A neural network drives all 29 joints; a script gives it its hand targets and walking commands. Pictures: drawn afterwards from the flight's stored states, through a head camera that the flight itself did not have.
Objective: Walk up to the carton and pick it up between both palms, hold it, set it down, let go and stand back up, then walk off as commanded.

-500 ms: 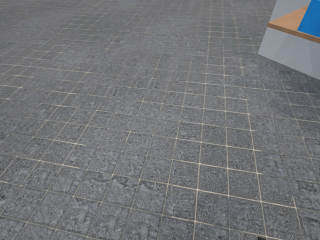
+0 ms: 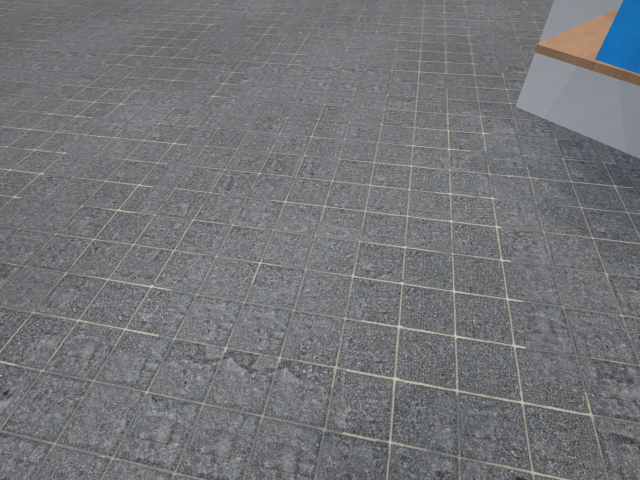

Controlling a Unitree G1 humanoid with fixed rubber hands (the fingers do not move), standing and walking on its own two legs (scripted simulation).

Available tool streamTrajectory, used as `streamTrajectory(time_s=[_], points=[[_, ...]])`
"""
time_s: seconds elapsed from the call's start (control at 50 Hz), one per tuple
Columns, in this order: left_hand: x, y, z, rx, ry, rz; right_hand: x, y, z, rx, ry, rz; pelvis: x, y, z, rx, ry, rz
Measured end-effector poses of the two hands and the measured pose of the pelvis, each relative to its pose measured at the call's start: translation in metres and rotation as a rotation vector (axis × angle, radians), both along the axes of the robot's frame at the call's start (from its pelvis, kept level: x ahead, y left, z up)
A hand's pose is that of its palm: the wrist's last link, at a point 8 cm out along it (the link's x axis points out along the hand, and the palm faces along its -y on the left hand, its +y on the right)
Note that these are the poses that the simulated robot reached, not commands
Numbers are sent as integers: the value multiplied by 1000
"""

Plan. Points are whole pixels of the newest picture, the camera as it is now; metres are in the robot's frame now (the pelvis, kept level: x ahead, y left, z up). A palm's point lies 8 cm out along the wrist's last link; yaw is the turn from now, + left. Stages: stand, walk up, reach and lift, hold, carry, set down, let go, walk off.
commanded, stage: stand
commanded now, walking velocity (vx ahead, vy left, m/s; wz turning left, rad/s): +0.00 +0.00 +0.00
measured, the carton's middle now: out of the picture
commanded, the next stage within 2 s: walk up in 0.48 s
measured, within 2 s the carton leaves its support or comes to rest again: neither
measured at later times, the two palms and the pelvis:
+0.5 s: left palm out of the picture +0.08 +0.27 -0.11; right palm out of the picture +0.10 -0.25 -0.12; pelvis +0.00 +0.00 +0.00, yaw +0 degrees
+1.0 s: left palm out of the picture +0.16 +0.21 -0.10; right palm out of the picture +0.08 -0.39 -0.12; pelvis +0.05 -0.07 -0.01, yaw -7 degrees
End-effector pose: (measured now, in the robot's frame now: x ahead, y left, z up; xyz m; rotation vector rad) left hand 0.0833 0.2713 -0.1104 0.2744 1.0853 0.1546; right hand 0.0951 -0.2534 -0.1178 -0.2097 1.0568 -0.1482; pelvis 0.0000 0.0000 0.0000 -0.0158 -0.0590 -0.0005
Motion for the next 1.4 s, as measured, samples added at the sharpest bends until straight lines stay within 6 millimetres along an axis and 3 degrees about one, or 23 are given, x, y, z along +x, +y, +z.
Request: streamTrajectory(time_s=[0.7, 0.8, 0.92, 1.02, 1.12, 1.18, 1.26, 1.4], points=[[0, 0, -1, -2, 12, -5, -1, -1, 0, 0, 4, -6, 2, 0, 0, 2, 2, -4], [14, -7, 3, -9, 62, -91, -20, -29, 2, -33, -7, -98, 7, -10, 1, 3, 12, -53], [44, -29, 9, -7, 75, -152, -30, -87, 5, -90, 27, -168, 29, -42, -1, 9, 4, -86], [80, -71, 10, 21, 91, -191, -7, -147, -3, -106, 6, -205, 60, -85, -9, 38, 4, -128], [109, -119, -8, 73, 101, -216, 42, -206, -32, -90, -43, -226, 95, -135, -36, 48, -1, -180], [118, -141, 6, 79, 130, -205, 74, -218, -20, -55, -69, -213, 114, -150, -21, 49, 11, -195], [139, -153, 28, 126, 154, -214, 109, -234, 0, -30, -98, -213, 147, -167, -1, 56, 22, -224], [208, -169, 44, 164, 190, -271, 162, -255, 10, -13, -114, -281, 218, -185, 10, 69, 16, -301]])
